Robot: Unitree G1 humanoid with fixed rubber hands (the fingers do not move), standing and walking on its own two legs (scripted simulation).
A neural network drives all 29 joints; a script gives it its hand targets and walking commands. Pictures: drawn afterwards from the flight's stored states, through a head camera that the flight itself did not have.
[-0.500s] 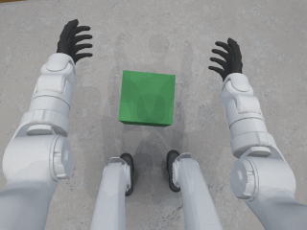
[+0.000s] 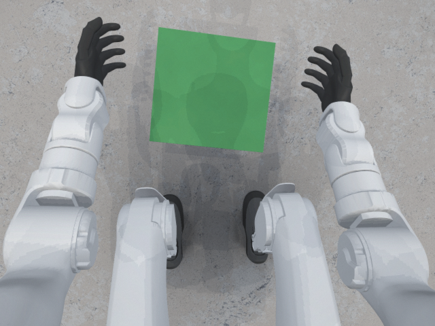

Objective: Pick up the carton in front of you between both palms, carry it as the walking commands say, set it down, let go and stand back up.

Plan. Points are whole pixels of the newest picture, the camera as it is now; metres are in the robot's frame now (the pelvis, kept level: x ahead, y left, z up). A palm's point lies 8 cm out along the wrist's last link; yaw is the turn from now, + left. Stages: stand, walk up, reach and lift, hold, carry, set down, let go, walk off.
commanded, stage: reach and lift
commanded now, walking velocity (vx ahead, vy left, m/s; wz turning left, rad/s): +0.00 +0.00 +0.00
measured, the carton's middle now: (210, 101) +0.48 +0.01 -0.34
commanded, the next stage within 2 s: none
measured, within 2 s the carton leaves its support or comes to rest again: leaves its support in 1.20 s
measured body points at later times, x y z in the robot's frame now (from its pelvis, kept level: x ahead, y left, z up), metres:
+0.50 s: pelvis -0.02 +0.00 -0.09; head +0.34 +0.02 +0.16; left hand +0.52 +0.19 -0.29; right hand +0.49 -0.20 -0.28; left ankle +0.10 +0.12 -0.43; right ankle +0.10 -0.13 -0.43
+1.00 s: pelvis -0.03 +0.00 -0.08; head +0.33 +0.03 +0.18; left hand +0.51 +0.16 -0.28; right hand +0.50 -0.15 -0.26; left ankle +0.10 +0.12 -0.43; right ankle +0.10 -0.13 -0.43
